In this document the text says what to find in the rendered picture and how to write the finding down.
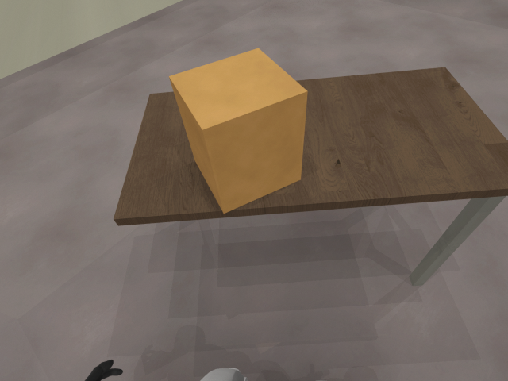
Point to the carton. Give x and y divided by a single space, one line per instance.
245 121

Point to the left robot hand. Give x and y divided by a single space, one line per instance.
103 370

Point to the table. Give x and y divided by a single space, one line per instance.
370 140

